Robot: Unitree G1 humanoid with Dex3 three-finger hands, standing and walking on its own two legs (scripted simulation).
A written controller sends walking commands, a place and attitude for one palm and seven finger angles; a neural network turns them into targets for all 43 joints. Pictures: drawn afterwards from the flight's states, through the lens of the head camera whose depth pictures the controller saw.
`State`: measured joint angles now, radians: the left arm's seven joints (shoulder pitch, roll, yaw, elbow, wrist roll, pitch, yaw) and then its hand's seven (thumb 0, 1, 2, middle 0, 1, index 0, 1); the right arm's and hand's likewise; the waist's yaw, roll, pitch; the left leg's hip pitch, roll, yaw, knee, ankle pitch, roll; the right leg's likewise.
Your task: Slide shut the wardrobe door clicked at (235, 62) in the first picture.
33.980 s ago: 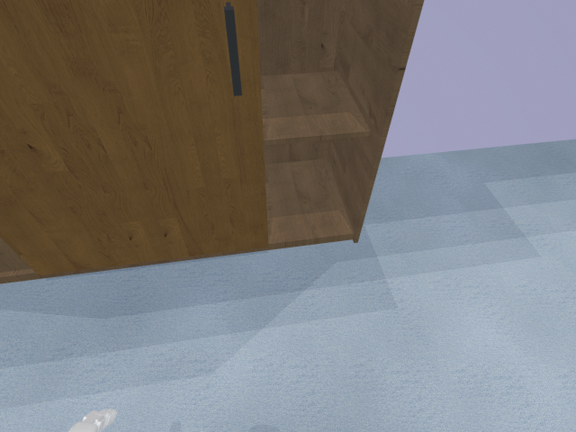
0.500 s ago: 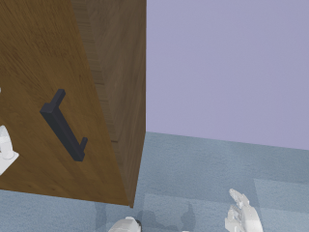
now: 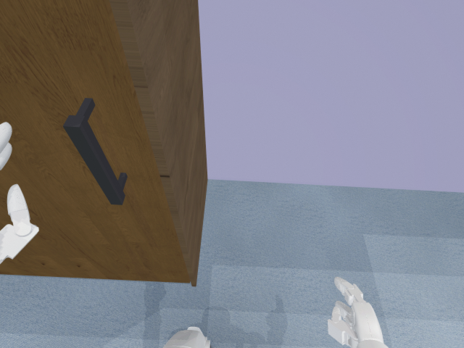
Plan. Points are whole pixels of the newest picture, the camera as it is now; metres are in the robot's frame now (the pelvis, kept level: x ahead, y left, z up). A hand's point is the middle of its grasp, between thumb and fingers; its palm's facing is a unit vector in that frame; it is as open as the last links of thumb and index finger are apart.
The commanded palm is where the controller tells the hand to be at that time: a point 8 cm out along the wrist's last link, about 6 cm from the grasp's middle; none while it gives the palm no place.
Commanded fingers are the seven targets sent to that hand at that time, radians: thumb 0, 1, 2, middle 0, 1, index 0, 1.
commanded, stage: stop stepping back and stand still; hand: left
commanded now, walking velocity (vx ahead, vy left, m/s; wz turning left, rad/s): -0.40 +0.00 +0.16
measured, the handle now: (104, 157) +0.36 +0.25 +0.11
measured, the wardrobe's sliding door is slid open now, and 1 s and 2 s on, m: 0.00 0.00 0.00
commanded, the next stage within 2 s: let the arm hang, fingers relaxed in 0.74 s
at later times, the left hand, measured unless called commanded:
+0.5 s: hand out of the picture +0.11 +0.30 +0.16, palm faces +0.53 -0.77 -0.36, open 7.4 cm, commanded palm +0.05 +0.32 +0.18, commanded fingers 0.00 0.90 0.90 -0.20 -0.30 -0.20 -0.30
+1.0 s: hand out of the picture +0.08 +0.27 -0.07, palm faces +0.22 -0.90 -0.39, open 7.4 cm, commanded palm none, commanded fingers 0.00 0.90 0.90 -0.20 -0.30 -0.20 -0.30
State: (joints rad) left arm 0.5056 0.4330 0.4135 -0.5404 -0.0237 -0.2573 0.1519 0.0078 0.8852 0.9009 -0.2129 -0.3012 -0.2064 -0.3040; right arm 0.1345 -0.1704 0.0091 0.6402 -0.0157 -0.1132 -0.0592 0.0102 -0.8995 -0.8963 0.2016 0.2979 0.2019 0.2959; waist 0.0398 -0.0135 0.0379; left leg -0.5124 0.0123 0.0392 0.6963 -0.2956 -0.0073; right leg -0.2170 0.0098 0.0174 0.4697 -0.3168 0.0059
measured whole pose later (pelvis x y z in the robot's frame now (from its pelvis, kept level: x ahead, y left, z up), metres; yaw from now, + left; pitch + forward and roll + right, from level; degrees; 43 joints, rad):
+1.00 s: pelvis -0.09 +0.02 -0.02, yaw +6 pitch +0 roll +2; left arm 0.29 0.28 0.14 0.36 0.02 0.04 0.03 0.00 0.90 0.90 -0.20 -0.30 -0.19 -0.30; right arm 0.20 -0.27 -0.01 0.78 -0.04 -0.03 -0.01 0.01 -0.90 -0.90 0.20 0.30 0.20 0.30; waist -0.03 0.01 -0.03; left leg -0.37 -0.05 0.02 0.68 -0.31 0.03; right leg -0.39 -0.02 0.02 0.73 -0.33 0.00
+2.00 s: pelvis -0.06 +0.02 +0.01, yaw +7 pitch +1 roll +0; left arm 0.06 0.29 0.02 1.13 0.01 -0.02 0.00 0.00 0.90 0.90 -0.20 -0.30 -0.20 -0.30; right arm 0.07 -0.31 -0.01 1.10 -0.02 0.00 -0.01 0.00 -0.90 -0.90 0.20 0.30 0.20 0.30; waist -0.01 0.01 0.07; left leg -0.17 -0.03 0.00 0.34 -0.18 0.02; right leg -0.16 0.00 -0.01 0.36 -0.20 0.00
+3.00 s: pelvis -0.05 +0.01 +0.00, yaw +15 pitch -3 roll +0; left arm 0.11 0.23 0.04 1.05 0.02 0.02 0.04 0.00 0.90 0.90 -0.20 -0.30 -0.20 -0.30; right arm 0.19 -0.22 -0.04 1.06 -0.01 0.07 -0.02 0.00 -0.91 -0.90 0.20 0.30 0.20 0.29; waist -0.04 -0.02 0.13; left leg -0.29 0.01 0.03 0.74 -0.46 -0.02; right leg -0.11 -0.03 -0.14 0.50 -0.33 -0.03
